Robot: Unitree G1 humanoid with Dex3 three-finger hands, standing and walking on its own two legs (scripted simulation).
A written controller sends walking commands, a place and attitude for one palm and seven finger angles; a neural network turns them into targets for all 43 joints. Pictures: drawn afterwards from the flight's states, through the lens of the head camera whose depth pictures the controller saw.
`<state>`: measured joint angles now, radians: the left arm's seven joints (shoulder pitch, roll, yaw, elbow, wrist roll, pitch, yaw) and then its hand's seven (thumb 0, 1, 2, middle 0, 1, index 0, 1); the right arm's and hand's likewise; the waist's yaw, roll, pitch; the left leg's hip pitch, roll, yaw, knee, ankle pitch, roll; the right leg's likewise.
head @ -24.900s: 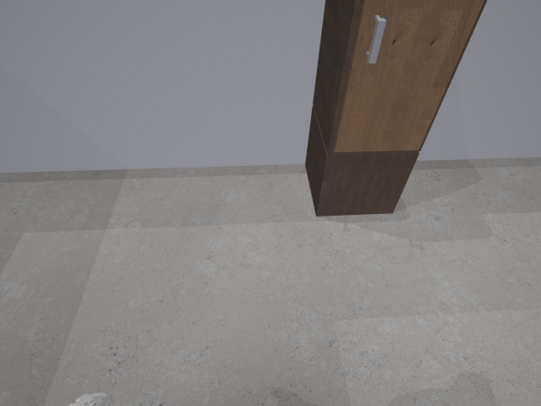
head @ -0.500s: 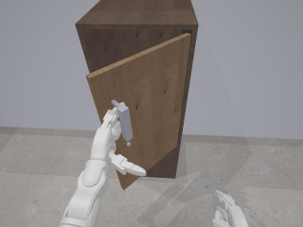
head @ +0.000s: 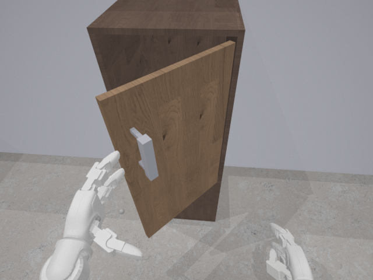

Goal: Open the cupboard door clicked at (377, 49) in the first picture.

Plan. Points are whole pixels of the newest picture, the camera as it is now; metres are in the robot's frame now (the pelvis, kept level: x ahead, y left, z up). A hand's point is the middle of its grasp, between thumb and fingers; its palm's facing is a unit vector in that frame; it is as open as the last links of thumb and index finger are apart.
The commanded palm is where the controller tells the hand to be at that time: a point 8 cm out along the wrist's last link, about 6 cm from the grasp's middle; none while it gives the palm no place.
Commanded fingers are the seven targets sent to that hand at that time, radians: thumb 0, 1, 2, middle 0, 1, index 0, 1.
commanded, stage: slide the hand sideways off the handle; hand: left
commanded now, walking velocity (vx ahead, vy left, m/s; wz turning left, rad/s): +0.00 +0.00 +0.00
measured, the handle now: (143, 153) +0.34 +0.13 +0.11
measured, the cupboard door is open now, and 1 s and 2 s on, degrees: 47 47 47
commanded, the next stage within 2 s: draw the hand back to the body in 0.32 s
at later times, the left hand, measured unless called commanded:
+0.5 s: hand (98, 222) +0.19 +0.18 +0.11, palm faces +0.01 -1.00 -0.05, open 16.3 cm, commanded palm +0.15 +0.24 +0.11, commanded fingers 0.00 -0.50 0.30 -0.15 -0.30 -0.15 -0.30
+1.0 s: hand (63, 213) +0.19 +0.23 +0.13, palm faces +0.16 -0.96 -0.22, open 15.9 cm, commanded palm +0.14 +0.28 +0.14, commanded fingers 0.00 -0.15 0.45 -0.16 -0.30 -0.16 -0.30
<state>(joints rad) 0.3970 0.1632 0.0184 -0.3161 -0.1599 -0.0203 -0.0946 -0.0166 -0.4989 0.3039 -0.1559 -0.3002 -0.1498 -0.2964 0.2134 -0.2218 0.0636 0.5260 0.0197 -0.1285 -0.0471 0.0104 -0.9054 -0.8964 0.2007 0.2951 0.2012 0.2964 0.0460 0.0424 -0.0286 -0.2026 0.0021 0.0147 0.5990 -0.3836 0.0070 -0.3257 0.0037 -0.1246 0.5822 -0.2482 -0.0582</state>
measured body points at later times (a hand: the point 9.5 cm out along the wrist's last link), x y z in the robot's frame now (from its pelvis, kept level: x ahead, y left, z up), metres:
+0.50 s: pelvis -0.01 +0.01 -0.01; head -0.02 +0.00 +0.44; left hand +0.18 +0.23 +0.11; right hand +0.18 -0.20 -0.07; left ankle -0.04 +0.11 -0.73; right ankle +0.04 -0.08 -0.73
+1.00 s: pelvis +0.00 +0.02 +0.00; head -0.02 +0.01 +0.45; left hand +0.17 +0.28 +0.15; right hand +0.20 -0.18 -0.05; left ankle -0.04 +0.11 -0.73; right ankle +0.04 -0.08 -0.73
